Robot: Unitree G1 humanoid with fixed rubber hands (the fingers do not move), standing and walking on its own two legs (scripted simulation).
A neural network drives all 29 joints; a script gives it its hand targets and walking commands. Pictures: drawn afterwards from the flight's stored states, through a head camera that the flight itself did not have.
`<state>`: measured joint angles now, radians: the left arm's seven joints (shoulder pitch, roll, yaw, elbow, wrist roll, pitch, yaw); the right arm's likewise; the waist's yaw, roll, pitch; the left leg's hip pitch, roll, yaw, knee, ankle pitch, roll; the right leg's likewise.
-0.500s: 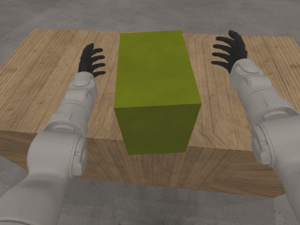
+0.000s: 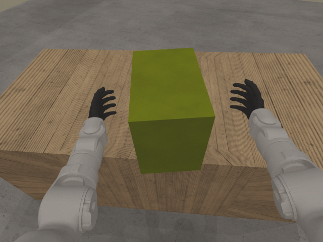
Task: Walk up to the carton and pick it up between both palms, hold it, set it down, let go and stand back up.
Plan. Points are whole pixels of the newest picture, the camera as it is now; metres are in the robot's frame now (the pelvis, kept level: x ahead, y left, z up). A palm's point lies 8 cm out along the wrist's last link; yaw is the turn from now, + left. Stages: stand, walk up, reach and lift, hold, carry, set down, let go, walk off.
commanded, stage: set down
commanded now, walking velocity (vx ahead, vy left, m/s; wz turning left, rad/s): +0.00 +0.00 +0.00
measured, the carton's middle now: (166, 111) +0.53 +0.00 -0.01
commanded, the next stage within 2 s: let go in 1.90 s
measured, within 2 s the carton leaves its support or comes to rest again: neither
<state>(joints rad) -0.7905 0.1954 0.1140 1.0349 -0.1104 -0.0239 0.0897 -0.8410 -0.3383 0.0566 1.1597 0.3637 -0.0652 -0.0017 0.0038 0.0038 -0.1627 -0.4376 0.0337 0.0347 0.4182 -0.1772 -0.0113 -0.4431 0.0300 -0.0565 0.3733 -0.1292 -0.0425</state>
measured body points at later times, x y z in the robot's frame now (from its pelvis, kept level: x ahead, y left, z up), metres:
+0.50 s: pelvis -0.01 +0.00 +0.00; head +0.01 +0.01 +0.44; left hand +0.35 +0.19 +0.01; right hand +0.37 -0.21 +0.02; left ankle +0.01 +0.12 -0.74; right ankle +0.02 -0.09 -0.74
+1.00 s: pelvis +0.01 -0.01 +0.00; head +0.04 +0.01 +0.45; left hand +0.28 +0.19 -0.05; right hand +0.30 -0.22 -0.03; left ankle +0.01 +0.13 -0.74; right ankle +0.02 -0.09 -0.74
